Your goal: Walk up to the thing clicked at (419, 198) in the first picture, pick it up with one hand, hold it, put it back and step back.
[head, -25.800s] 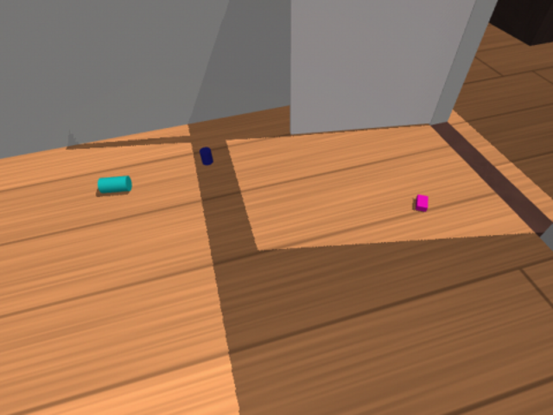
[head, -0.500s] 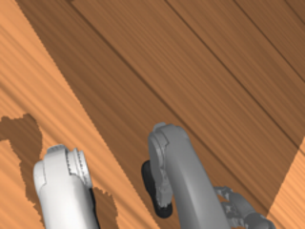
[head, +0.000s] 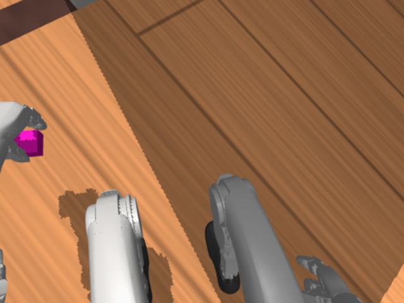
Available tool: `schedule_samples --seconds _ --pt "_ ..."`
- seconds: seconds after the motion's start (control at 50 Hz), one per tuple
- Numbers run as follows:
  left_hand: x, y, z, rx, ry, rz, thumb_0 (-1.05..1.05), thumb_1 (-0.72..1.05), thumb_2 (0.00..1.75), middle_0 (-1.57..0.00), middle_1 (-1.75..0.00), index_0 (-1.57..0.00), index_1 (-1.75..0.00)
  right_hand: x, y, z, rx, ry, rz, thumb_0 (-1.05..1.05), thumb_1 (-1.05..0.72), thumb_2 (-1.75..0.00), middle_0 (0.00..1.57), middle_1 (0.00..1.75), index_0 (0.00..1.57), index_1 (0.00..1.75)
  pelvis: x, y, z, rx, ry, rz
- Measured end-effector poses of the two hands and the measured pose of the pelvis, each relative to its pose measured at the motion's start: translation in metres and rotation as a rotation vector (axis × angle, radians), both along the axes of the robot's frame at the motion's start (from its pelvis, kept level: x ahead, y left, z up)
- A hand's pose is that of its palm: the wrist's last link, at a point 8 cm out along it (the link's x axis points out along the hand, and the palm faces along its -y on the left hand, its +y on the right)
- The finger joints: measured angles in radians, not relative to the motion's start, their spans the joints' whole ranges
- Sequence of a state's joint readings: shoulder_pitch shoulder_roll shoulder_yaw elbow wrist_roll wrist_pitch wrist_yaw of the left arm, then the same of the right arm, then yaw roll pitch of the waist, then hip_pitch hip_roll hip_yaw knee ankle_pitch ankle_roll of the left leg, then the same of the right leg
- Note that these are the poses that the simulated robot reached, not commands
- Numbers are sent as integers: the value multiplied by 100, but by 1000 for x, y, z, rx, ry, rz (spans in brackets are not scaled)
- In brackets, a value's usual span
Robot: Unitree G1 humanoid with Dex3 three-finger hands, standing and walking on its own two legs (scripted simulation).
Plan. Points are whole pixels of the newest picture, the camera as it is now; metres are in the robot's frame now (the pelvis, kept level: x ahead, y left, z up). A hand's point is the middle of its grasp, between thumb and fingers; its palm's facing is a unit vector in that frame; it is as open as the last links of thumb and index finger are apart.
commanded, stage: lift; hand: left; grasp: from above
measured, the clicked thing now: (19, 144) +0.44 +0.34 -0.17
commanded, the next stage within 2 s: hold in 1.24 s
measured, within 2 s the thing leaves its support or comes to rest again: neither
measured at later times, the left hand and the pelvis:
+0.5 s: hand out of the picture +0.36 +0.31 +0.08, palm faces -0.43 -0.08 -0.90, open 7.4 cm; pelvis +0.01 +0.00 +0.15, yaw +4 degrees
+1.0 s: hand out of the picture +0.34 +0.28 +0.23, palm faces -0.45 -0.06 -0.89, open 7.5 cm; pelvis +0.05 +0.01 +0.30, yaw +6 degrees
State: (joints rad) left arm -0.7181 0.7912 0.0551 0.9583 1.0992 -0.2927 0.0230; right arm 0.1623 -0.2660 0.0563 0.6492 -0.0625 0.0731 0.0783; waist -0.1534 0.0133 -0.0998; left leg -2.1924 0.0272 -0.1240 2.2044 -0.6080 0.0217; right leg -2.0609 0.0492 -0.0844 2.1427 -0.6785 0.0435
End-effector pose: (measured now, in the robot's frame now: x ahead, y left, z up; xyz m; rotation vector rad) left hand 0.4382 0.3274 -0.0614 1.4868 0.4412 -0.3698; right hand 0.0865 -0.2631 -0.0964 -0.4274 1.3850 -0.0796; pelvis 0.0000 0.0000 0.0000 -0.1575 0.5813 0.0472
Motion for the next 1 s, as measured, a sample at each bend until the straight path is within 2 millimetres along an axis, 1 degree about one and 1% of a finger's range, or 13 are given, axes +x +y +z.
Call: schedule_samples --seconds 0.14,0.26,0.38,0.5,0.6,0.68,0.78,0.88,1.0 --pt "-19 1 47 1 -28 -13 -1 41 2 -103 -6 -104 -4 24 5 23 20 -82 -2 0 -92 -91 20 30 20 29 0 1 29 15 -5 11" --pt "-35 -2 93 -1 -54 -1 -1 41 3 -100 -8 -102 -6 42 10 54 36 -149 -6 0 -92 -90 20 30 20 30 0 1 63 25 -27 23" --pt "-56 -10 143 -16 -63 5 -1 42 4 -98 -11 -100 -9 54 15 96 44 -202 -16 0 -92 -90 20 30 20 30 2 2 106 35 -65 35" --pt "-78 -17 198 -26 -68 13 -1 42 6 -96 -13 -98 -11 61 21 147 52 -250 -28 0 -92 -90 20 30 20 30 7 4 155 51 -118 50" --pt "-91 -20 242 -18 -67 26 -1 42 7 -96 -15 -97 -13 66 25 189 58 -292 -38 0 -92 -90 20 30 20 30 13 5 196 65 -174 61" --pt "-96 -23 272 -12 -57 40 -1 41 7 -95 -16 -97 -14 69 25 220 62 -326 -47 0 -92 -90 20 30 20 30 19 6 225 76 -213 67" --pt "-99 -30 301 -8 -40 36 -1 41 8 -94 -17 -96 -15 72 24 251 64 -356 -60 0 -92 -90 20 30 20 30 28 7 256 90 -254 69" --pt "-97 -39 322 -7 -36 23 -1 42 8 -94 -18 -96 -15 74 23 274 69 -367 -68 0 -92 -91 20 30 20 30 37 8 279 105 -287 68" --pt "-89 -47 346 -1 -55 16 -1 41 11 -93 -19 -95 -17 77 24 293 84 -365 -78 1 -92 -91 20 30 20 30 45 10 300 119 -324 64"
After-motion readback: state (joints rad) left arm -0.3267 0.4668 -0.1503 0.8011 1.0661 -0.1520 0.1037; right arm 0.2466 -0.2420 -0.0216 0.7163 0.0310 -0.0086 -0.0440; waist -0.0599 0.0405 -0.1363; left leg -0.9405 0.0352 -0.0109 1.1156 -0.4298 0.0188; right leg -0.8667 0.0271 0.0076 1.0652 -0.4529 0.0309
